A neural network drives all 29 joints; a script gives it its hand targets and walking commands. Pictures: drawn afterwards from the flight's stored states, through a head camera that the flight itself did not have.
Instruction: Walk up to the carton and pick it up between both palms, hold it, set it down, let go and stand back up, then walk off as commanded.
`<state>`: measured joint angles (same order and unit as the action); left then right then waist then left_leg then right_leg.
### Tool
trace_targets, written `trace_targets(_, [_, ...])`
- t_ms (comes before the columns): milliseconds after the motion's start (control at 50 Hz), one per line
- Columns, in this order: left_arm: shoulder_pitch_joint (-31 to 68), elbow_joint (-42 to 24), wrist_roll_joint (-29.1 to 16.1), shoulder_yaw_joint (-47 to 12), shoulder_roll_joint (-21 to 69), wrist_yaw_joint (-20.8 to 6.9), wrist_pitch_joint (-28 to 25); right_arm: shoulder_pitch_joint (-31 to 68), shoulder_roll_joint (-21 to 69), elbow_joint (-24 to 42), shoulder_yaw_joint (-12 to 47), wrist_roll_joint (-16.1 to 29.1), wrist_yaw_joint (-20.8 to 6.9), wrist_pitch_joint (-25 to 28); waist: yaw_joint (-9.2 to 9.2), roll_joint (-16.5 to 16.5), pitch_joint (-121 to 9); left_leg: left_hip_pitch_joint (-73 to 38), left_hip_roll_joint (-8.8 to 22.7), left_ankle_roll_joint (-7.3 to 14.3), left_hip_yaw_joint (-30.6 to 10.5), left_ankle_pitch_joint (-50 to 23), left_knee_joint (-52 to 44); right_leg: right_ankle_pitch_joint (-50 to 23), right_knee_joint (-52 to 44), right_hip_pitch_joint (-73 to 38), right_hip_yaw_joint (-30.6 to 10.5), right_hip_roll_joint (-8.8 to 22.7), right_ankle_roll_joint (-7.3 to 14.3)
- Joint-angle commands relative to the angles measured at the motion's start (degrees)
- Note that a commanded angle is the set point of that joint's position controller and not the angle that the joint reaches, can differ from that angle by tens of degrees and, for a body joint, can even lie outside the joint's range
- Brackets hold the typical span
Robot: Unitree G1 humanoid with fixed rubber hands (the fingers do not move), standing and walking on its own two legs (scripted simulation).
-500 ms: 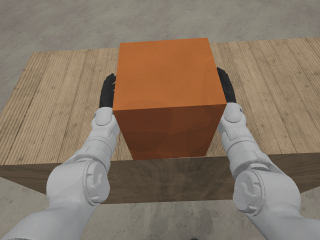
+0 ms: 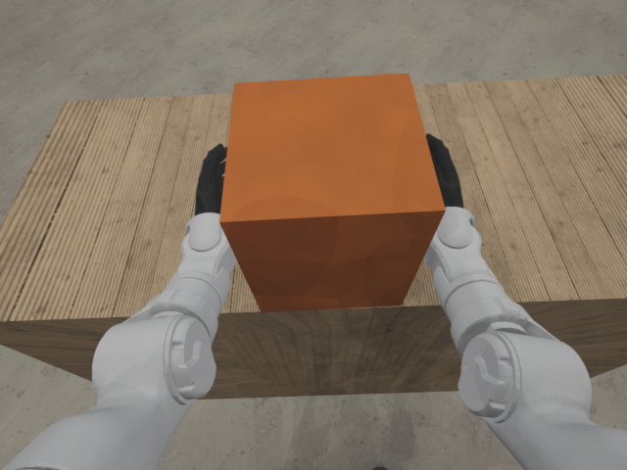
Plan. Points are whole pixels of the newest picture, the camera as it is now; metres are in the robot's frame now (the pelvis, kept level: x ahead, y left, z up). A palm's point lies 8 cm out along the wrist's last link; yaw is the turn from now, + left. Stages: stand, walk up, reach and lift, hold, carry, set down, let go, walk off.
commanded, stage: reach and lift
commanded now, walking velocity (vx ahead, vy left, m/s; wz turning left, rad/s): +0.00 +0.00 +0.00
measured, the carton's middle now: (326, 206) +0.45 +0.01 +0.05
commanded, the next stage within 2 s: none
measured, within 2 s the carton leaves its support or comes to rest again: leaves its support in 1.10 s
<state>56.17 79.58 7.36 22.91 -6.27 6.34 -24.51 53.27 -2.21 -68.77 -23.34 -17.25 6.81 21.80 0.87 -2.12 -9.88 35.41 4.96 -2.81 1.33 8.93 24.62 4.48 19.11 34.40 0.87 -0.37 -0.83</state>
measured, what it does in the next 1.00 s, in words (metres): stands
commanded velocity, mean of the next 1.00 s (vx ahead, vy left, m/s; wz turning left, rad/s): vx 0.00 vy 0.00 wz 0.00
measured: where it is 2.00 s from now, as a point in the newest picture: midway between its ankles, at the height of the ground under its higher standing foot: outside the picture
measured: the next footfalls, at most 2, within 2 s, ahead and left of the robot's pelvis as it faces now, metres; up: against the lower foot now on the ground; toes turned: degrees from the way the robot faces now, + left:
none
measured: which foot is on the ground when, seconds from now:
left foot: down 0.00-1.00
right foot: down 0.00-1.00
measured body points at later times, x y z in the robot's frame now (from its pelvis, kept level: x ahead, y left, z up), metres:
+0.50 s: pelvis -0.01 +0.00 +0.00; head +0.08 +0.00 +0.44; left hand +0.44 +0.17 +0.07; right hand +0.44 -0.14 +0.07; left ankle +0.01 +0.15 -0.74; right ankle +0.03 -0.13 -0.74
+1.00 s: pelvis -0.01 +0.00 +0.00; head +0.06 +0.00 +0.44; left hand +0.43 +0.16 +0.06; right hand +0.44 -0.14 +0.07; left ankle +0.01 +0.15 -0.74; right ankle +0.03 -0.13 -0.74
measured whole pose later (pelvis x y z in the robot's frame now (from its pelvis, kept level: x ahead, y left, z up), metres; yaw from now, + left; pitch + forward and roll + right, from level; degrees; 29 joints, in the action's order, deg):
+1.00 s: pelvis -0.01 +0.00 +0.00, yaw +0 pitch +19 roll -1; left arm 55.0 82.5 1.0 13.1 -6.0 9.7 -25.5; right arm 52.8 -4.7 -79.0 -15.1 -8.2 9.2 29.1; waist 0.9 -0.4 -11.3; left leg 35.4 5.0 -2.8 1.3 7.8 24.3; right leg 3.5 19.2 34.6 0.9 -0.4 -0.6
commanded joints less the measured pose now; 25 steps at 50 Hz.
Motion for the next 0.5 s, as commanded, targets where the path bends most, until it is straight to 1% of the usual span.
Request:
trace_targets(0, [32.4,-2.8,5.6,-13.2,31.5,-9.7,-6.5,28.6,36.5,-2.3,18.1,-7.2,-8.4,8.4,0.03,3.6,-42.9,-7.0,-5.5,0.0,5.0,-18.3,-2.6,-33.6,6.8,-38.3,3.1,0.6,-1.8])
trace_targets(40, [32.7,-2.4,6.0,-13.0,31.4,-9.6,-7.1,28.4,35.6,-4.0,17.7,-7.6,-8.4,9.5,0.02,3.6,-42.4,-8.0,-5.5,0.0,5.0,-17.9,-2.7,-31.7,6.2,-36.7,3.5,0.4,-1.7])
trace_targets(60, [32.6,-1.8,6.0,-13.1,31.5,-9.5,-7.3,28.8,35.2,-4.3,17.7,-7.8,-8.2,10.3,-0.08,3.0,-42.6,-8.5,-5.4,-0.2,4.9,-17.9,-2.6,-31.0,6.1,-35.9,3.6,0.3,-1.5])
trace_targets(80, [32.9,-1.1,6.4,-12.6,31.5,-9.6,-7.6,28.4,34.8,-5.6,17.5,-8.3,-8.1,10.7,0.00,3.6,-41.9,-8.4,-5.5,0.0,5.1,-17.6,-2.8,-30.6,5.8,-35.4,3.5,0.3,-1.5])
trace_targets(100, [33.6,-1.2,6.2,-12.8,31.6,-9.6,-7.8,29.2,34.4,-6.1,17.1,-8.6,-8.1,11.2,-0.28,3.8,-42.0,-8.8,-5.4,0.0,5.1,-16.9,-2.9,-29.2,5.7,-34.4,3.9,0.2,-1.4])
trace_targets(120, [33.7,-0.6,6.7,-12.5,31.0,-9.5,-7.9,28.9,34.3,-7.3,16.5,-8.6,-8.1,11.6,0.06,2.9,-41.1,-8.8,-5.4,0.0,5.4,-15.5,-3.3,-27.3,5.4,-33.4,3.8,0.3,-1.2])
trace_targets(140, [33.9,0.0,6.7,-12.6,31.4,-9.5,-8.0,29.6,33.9,-7.5,16.0,-9.4,-8.1,12.2,-0.01,3.4,-41.0,-8.9,-5.4,0.1,5.5,-14.6,-3.4,-26.0,5.2,-32.4,4.1,0.2,-1.1])
trace_targets(160, [34.2,-0.9,6.7,-12.8,31.3,-9.4,-8.4,29.5,33.8,-7.9,15.8,-9.5,-8.0,12.8,-0.10,3.1,-41.4,-9.5,-5.4,0.1,5.4,-14.4,-3.3,-25.2,5.1,-31.9,4.3,0.1,-1.0])
trace_targets(200, [34.7,-0.1,6.7,-13.0,31.5,-9.3,-8.5,29.9,32.8,-9.5,14.4,-9.9,-7.9,13.4,-0.22,2.6,-40.8,-10.5,-5.2,-0.1,5.7,-13.2,-3.4,-21.5,4.2,-29.1,4.6,-0.2,-0.6])
trace_targets(260, [35.2,0.5,6.9,-12.8,31.9,-9.3,-8.6,30.6,31.9,-10.4,13.6,-10.7,-7.8,14.4,-0.19,2.8,-39.6,-10.9,-5.4,0.1,6.0,-11.6,-3.7,-18.9,3.6,-27.1,4.8,-0.2,-0.2])
trace_targets(300, [35.7,0.1,6.7,-13.1,31.7,-9.3,-8.6,30.8,31.7,-11.1,13.1,-10.6,-7.7,14.7,-0.48,2.7,-39.4,-11.1,-5.4,0.2,6.1,-10.9,-3.8,-18.4,3.6,-26.3,5.0,-0.4,0.0])
trace_targets(320, [35.8,0.7,6.6,-12.8,31.3,-9.4,-8.6,30.6,31.5,-11.4,13.5,-10.5,-7.6,14.7,-0.42,3.3,-39.4,-11.0,-5.4,0.4,6.0,-10.6,-3.9,-18.5,3.7,-26.2,4.8,-0.3,-0.1])
trace_targets(340, [35.8,0.3,6.8,-12.9,31.3,-9.4,-8.6,30.5,31.2,-11.8,13.3,-10.5,-7.7,15.0,-0.32,2.7,-39.7,-11.3,-5.5,0.2,6.2,-10.7,-3.8,-18.5,3.8,-25.8,4.9,-0.5,0.0])
trace_targets(400, [35.7,0.1,6.7,-13.2,31.4,-9.4,-8.5,30.7,31.2,-11.8,13.6,-10.2,-7.5,15.3,-0.08,2.2,-40.4,-11.7,-5.6,0.0,6.3,-10.7,-3.5,-18.2,3.9,-24.8,4.8,-0.4,0.2])
trace_targets(460, [34.4,0.3,6.5,-13.8,32.4,-9.3,-8.2,31.0,31.0,-11.5,14.4,-9.3,-7.3,15.8,-0.20,2.8,-41.7,-11.9,-5.7,0.1,6.1,-12.0,-3.2,-20.2,4.2,-25.1,4.8,-0.6,0.1])
trace_targets(480, [34.3,-0.2,6.6,-14.3,32.3,-9.4,-8.4,30.6,31.1,-11.6,14.7,-9.0,-7.2,16.0,-0.32,2.1,-41.9,-12.2,-5.7,0.1,5.9,-12.8,-2.9,-21.3,4.2,-25.1,4.7,-0.7,0.1])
